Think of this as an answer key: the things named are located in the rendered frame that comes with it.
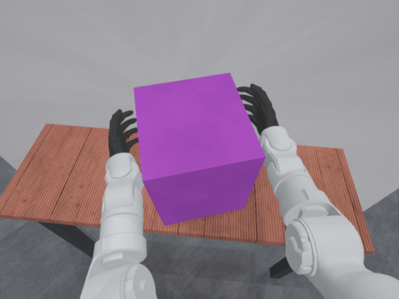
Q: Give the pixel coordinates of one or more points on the table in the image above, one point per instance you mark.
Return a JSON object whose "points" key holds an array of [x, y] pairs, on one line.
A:
{"points": [[61, 182]]}

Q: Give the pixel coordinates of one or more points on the right robot upper arm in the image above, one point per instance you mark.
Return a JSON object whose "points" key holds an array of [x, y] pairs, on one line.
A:
{"points": [[328, 251]]}

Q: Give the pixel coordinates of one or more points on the robot left hand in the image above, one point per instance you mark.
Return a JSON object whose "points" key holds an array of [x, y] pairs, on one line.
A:
{"points": [[117, 140]]}

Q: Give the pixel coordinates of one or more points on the right robot forearm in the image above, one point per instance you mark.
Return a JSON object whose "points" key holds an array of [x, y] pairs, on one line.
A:
{"points": [[293, 186]]}

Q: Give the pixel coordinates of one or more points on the robot right hand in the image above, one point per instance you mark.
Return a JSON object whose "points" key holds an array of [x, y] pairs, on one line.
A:
{"points": [[264, 115]]}

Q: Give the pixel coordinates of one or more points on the carton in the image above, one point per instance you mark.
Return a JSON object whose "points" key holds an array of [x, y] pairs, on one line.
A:
{"points": [[199, 153]]}

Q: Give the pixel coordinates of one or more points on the left robot upper arm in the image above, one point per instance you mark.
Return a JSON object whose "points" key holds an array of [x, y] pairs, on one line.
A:
{"points": [[130, 281]]}

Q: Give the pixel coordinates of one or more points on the left robot forearm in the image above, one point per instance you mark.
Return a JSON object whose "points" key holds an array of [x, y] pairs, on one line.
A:
{"points": [[121, 231]]}

